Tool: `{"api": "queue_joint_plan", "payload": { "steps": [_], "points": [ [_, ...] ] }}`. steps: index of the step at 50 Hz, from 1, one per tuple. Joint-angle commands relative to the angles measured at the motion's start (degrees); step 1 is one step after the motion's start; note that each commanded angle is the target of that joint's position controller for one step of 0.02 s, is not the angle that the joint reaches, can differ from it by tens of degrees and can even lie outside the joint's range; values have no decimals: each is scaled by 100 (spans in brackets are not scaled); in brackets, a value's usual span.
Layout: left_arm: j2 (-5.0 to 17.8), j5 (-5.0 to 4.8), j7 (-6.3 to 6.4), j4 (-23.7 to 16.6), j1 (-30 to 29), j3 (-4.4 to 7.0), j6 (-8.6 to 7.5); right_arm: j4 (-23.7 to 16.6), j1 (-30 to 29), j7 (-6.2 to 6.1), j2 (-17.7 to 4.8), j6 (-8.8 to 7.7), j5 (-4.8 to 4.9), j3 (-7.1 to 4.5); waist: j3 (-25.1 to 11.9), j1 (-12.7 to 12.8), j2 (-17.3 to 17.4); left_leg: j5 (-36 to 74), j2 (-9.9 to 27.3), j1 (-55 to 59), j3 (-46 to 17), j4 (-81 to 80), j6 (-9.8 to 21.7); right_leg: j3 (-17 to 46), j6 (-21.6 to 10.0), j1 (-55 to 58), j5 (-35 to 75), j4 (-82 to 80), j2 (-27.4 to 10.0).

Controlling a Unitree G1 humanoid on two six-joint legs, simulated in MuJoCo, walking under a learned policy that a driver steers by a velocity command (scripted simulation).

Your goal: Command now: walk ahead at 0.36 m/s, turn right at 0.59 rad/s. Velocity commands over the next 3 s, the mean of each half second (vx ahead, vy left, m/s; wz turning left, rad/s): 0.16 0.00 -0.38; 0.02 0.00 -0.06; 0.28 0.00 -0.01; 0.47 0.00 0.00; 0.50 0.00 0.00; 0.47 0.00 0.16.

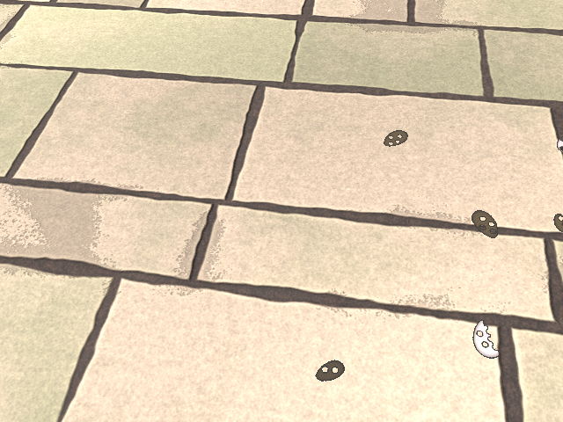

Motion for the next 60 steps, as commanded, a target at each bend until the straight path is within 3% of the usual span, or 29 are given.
{"api": "queue_joint_plan", "payload": {
  "steps": [1, 4, 6, 8, 9, 10, 11, 12, 13, 14, 15, 16, 19, 24, 26, 28, 29, 30, 31, 32, 34, 36, 40, 51, 53, 55, 57, 58, 60],
  "points": [
    [923, -14, 67, -267, 262, 220, -50, -446, -373, -11, -347, -70, 49, -52, -161, 8, -514, 451, -370, 68, 237, -581, -5, 985, -489, 190, 3865, 4, -1354],
    [933, 23, 126, -263, 429, 221, 46, -560, -678, -33, -387, -120, 109, -13, -289, 159, -639, 532, -674, 322, 238, -1095, 103, 1117, -330, 449, 4355, 453, -1308],
    [946, 71, 168, -316, 355, 227, 103, -562, -595, -66, -490, -167, 125, -18, -324, 101, -703, 377, -840, 732, 132, -1578, 210, 1337, -193, 519, 4382, 805, -1282],
    [1034, 81, 190, -446, -35, 246, 84, -356, 93, -141, -698, -231, 126, -78, -501, -248, -769, 382, -986, 1766, 103, -2241, 416, 1483, 73, 339, 4506, 1357, -1172],
    [1015, 5, 165, -480, -207, 232, 33, -212, 626, -199, -760, -313, 87, -102, -680, -569, -614, 1204, -860, 2590, 110, -2851, 553, 1355, 229, 144, 4336, 2058, -943],
    [712, -92, 136, -666, -132, 137, -34, -178, 1242, -263, -1071, -394, 24, -153, -1354, -724, -63, 2925, 318, 3964, -796, -2691, 853, 1106, 415, -529, 2528, 3354, -658],
    [268, -246, 201, -665, 939, 78, 7, -312, 1140, -244, -1433, -318, 34, -214, -2140, -214, 1208, 6242, 2153, 5186, -2647, -2300, 1882, 363, 565, -1751, -2752, 5074, 369],
    [777, 41, 262, -442, 1154, 136, 111, -304, 1173, -189, -1165, -216, 243, -227, -2395, -206, 697, 5742, 2104, 4742, -3148, -2392, 2168, 355, 532, -1922, -2560, 5625, 48],
    [847, 128, 234, -358, 727, 169, 190, -374, 803, -177, -672, -190, 274, -96, -1690, -172, 180, 4662, 1664, 4053, -2436, -2624, 2009, 440, 596, -1978, -2103, 5698, -121],
    [774, 164, 186, -407, 339, 143, 241, -380, 463, -174, -362, -166, 252, 8, -1126, -149, 35, 3863, 1222, 3478, -1764, -2881, 1733, 358, 665, -2036, -1863, 5382, -268],
    [675, 146, 127, -443, 145, 120, 310, -359, 323, -193, -298, -155, 215, 48, -867, -122, 272, 3455, 911, 3152, -1343, -3095, 1548, 345, 736, -1976, -1674, 5125, -381],
    [589, 143, 69, -416, 192, 91, 398, -298, 256, -209, -368, -141, 195, 41, -739, -62, 534, 3224, 672, 2745, -1001, -3279, 1487, 239, 816, -1701, -1490, 4947, -374],
    [442, 89, 37, -361, 207, 21, 503, -140, 277, -184, -470, -160, 129, 22, -837, 40, 536, 2997, 495, 2389, -572, -3382, 1466, 87, 865, -1209, -1327, 4258, -315],
    [347, 122, 48, -354, -386, -127, 612, 36, 368, -131, -625, -5, 107, -28, -672, -195, 841, -34, 394, 2093, -696, -3761, 1430, -321, 736, -714, -1246, 2483, -551],
    [354, 119, 56, -286, -401, -155, 585, 93, 399, -107, -726, 108, 129, -72, -531, -170, 757, -842, 390, 1913, -829, -3769, 1363, -484, 640, -402, -952, 1773, -540],
    [336, 155, 80, -184, -319, -192, 483, 172, 521, -115, -686, 187, 177, -69, -312, -79, 447, -1414, 308, 1405, -830, -3708, 1020, -403, 417, 232, -345, 652, -601],
    [463, 221, 114, -237, -413, -205, 405, 184, 600, -109, -561, 183, 173, -44, -213, -114, 52, -1453, 187, 1216, -744, -3496, 728, 246, 274, 313, -366, 143, -1072],
    [826, 217, 164, -320, -712, -146, 344, 105, 716, -91, -304, 158, 252, 12, -135, -383, -855, -1294, -398, 1277, -152, -3065, 446, 1321, -1, -230, -933, -292, -1865],
    [566, 144, 144, -277, -969, -222, 278, 238, 637, -98, -234, 171, 235, 43, -50, -396, -1029, -717, -608, 2457, 106, -2810, 381, 1500, -108, -1416, -1494, -607, -2133],
    [310, 131, 149, -261, -1186, -314, 223, 302, 554, -92, -257, 171, 233, 26, 69, -503, -863, -306, -559, 2949, 10, -2854, 384, 1233, 101, -1799, -1811, -674, -1833],
    [396, 107, 192, -93, -1095, -302, 154, 487, 706, -71, -349, 116, 182, 2, 30, -537, -926, 87, -436, 3199, -57, -3009, 396, 842, 373, -1637, -1583, -576, -1463],
    [384, 58, 206, 63, -889, -299, 126, 680, 872, -66, -418, 60, 165, -2, 12, -496, -771, 98, -303, 3072, -181, -3117, 446, 691, 398, -1331, -1146, -454, -1350],
    [318, 57, 218, 339, -607, -296, 123, 981, 852, -105, -321, 44, 196, 19, 92, -372, -277, 75, -269, 2775, -253, -3270, 454, 553, 312, -874, -520, -230, -1306],
    [181, 36, 278, 978, -439, -322, 86, 1665, 938, -209, -214, 70, 202, 43, -51, -352, -152, 518, -193, 3044, -274, -3244, 535, 360, 314, -514, 304, -114, -1278],
    [259, 60, 279, 1108, -262, -283, 108, 1741, 956, -205, -230, 101, 191, 24, -89, -315, -275, -621, -420, 2967, -103, -3015, 601, 378, 200, -550, -1016, -189, -1178],
    [475, 88, 260, 1105, -228, -187, 161, 1709, 894, -164, -210, 140, 123, -4, 324, -254, -615, -1848, -717, 2322, 179, -2506, 685, 815, -92, -758, -2697, -412, -1353],
    [556, 53, 253, 1213, 166, -128, 157, 1506, 472, -98, -73, 106, 98, 10, 843, -60, -927, -1668, -881, 1371, 487, -1775, 679, 1636, -437, -639, -3528, -990, -1954],
    [607, 70, 258, 1236, 154, -90, 122, 1427, 389, -66, 11, 48, 44, 28, 979, -58, -1058, -1299, -737, 1072, 537, -1444, 707, 1919, -601, -448, -3296, -1110, -2275],
    [566, 118, 237, 1279, 201, -63, 22, 1294, 278, -29, -121, -95, 62, -28, 952, -67, -962, -1338, -549, 786, 444, -1261, 787, 1941, -711, -90, -2381, -1031, -2440]
  ]
}}
Next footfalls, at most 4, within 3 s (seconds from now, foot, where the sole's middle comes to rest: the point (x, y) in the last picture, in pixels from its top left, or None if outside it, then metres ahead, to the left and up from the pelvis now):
0.20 left None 0.28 0.11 -0.78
0.58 right None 0.16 -0.08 -0.78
1.76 right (368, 355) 0.62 -0.12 -0.78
2.34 left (323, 242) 0.96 -0.01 -0.78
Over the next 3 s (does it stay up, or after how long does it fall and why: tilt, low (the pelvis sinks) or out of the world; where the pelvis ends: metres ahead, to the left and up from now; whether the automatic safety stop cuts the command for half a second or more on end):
stays up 1.13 -0.16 -0.01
